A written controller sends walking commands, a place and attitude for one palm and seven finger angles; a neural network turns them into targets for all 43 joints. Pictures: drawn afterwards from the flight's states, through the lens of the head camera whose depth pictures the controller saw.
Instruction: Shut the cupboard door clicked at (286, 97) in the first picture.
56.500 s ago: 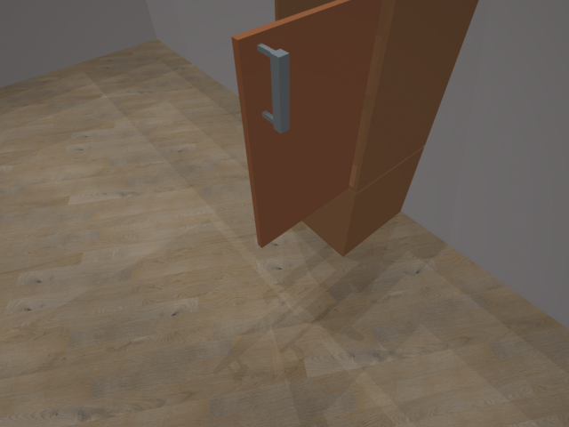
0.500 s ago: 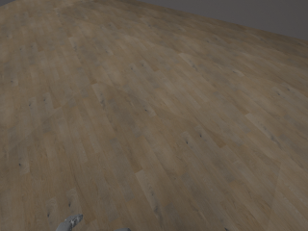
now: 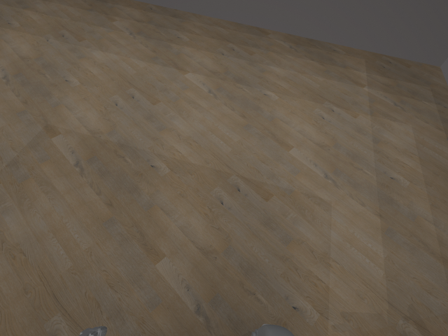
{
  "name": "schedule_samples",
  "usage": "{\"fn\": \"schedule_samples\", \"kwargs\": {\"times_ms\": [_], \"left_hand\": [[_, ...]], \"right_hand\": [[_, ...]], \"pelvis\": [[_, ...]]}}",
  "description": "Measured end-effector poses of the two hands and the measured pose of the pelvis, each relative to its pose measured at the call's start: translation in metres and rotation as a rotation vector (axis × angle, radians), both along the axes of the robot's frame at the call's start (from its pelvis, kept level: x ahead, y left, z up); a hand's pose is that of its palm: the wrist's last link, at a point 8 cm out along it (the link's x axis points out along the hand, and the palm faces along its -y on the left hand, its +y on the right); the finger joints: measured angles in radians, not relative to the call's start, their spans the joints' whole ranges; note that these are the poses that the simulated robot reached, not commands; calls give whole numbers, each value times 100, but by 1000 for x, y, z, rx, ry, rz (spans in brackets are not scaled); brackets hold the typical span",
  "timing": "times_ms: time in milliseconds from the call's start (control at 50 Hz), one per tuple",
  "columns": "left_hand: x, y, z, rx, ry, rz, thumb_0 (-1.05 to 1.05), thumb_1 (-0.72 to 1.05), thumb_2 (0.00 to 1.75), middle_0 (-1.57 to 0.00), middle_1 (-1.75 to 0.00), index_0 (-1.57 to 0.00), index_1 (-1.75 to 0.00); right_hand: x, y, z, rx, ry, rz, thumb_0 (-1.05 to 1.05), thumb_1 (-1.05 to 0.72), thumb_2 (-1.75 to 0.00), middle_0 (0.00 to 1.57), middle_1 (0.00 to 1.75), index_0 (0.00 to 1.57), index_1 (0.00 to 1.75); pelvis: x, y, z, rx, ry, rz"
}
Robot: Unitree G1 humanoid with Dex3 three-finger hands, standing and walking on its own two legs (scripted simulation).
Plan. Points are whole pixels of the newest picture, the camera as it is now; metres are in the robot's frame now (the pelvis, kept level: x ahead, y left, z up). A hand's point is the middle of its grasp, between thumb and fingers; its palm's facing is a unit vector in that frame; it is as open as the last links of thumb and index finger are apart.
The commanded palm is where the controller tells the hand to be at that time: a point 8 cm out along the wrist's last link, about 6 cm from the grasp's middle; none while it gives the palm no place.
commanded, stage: turn to face it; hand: left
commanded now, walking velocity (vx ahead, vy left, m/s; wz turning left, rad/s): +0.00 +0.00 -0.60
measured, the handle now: out of the picture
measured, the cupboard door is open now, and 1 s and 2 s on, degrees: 31 31 31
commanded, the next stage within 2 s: take the last steps up to it in 1.98 s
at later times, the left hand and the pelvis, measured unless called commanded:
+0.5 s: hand (144, 334) +0.14 +0.16 -0.17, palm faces -0.27 -0.94 -0.20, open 7.4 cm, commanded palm none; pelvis +0.02 -0.01 -0.01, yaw -17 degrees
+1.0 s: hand (186, 282) +0.24 +0.09 -0.16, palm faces -0.55 -0.79 -0.28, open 7.4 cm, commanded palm none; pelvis +0.02 -0.02 -0.02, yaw -35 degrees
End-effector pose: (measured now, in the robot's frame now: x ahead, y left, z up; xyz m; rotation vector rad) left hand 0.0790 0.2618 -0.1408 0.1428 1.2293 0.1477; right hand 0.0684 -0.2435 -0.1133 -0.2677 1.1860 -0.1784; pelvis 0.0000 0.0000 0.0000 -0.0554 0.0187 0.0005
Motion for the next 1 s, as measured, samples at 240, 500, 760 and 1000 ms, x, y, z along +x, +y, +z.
{"fn": "schedule_samples", "kwargs": {"times_ms": [240, 500, 760, 1000], "left_hand": [[70, -49, 14, 79, -123, -209, 1, 91, 90, -20, -30, -20, -29], [69, -55, -3, 18, 10, -309, 1, 91, 90, -20, -30, -20, -29], [131, -48, -2, 6, 20, -448, 1, 91, 90, -20, -30, -20, -29], [180, -131, 16, 62, -133, -667, 1, 91, 90, -20, -30, -20, -29]], "right_hand": [[-70, -49, -44, 57, 86, -234, 1, -90, -90, 21, 30, 20, 30], [-43, -42, -10, 13, -27, -319, 1, -91, -90, 20, 30, 20, 30], [-83, 4, -1, -1, -1, -453, 0, -90, -90, 21, 30, 20, 30], [-171, -8, -48, 95, 85, -691, 1, -90, -90, 21, 30, 20, 30]], "pelvis": [[3, -26, -19, 34, -20, -150], [16, -10, -8, 53, 7, -295], [31, 10, -1, 4, 0, -457], [21, -20, -19, 38, -24, -607]]}}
